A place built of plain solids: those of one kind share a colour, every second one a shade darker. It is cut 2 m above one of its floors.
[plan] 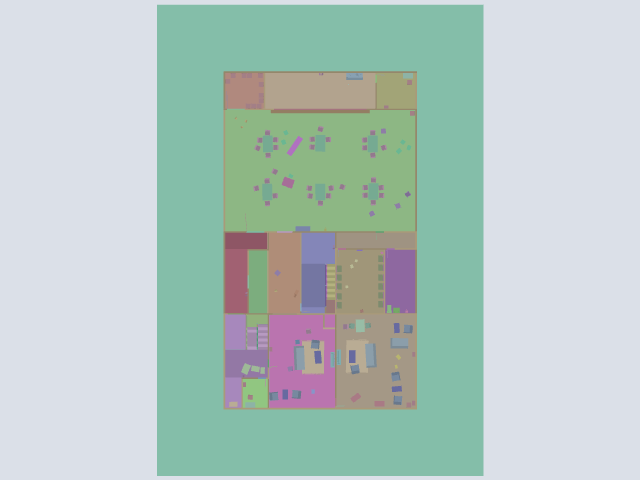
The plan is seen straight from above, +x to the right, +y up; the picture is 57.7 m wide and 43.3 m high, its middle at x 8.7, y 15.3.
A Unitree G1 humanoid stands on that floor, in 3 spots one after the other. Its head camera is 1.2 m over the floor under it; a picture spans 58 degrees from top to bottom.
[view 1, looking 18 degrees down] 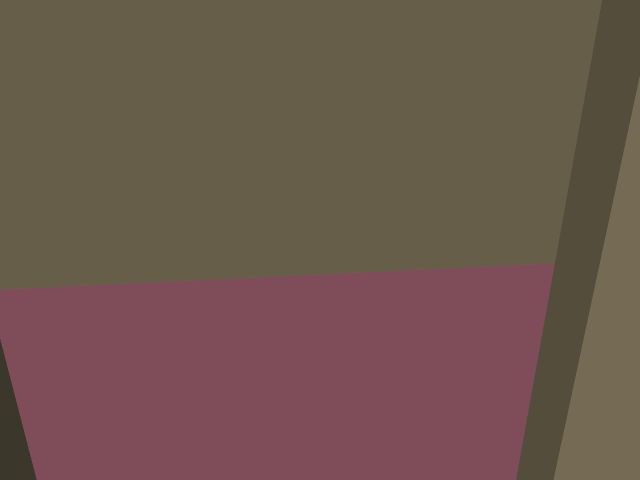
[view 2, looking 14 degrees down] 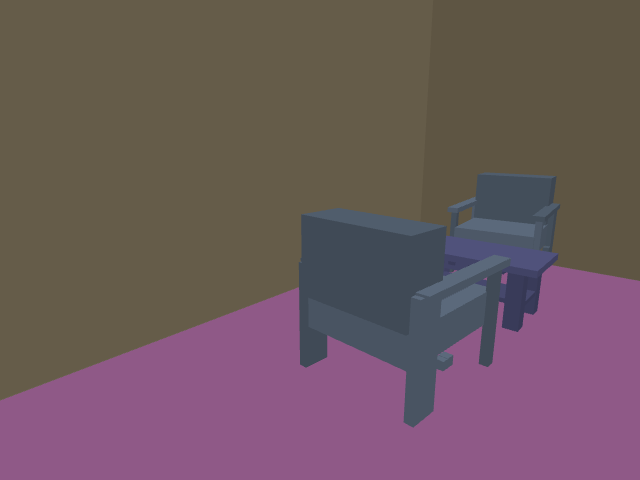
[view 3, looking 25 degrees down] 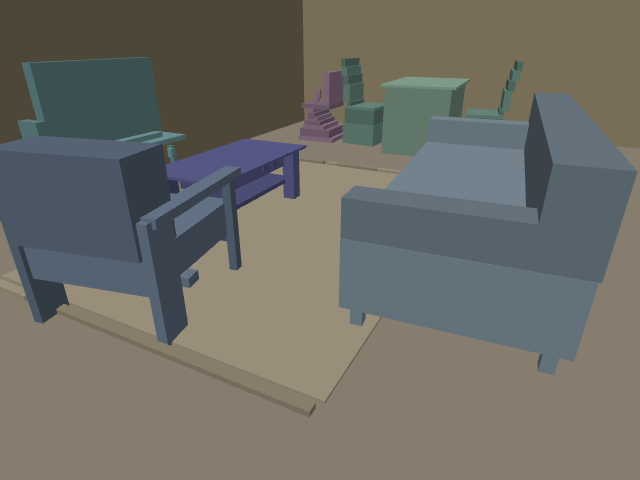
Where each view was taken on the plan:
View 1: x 3.02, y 11.47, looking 173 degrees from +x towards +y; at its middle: wall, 3.04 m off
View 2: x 8.43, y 2.42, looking -139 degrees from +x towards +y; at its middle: armchair_frame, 1.99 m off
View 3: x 13.53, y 2.27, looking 116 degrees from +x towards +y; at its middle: rug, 2.81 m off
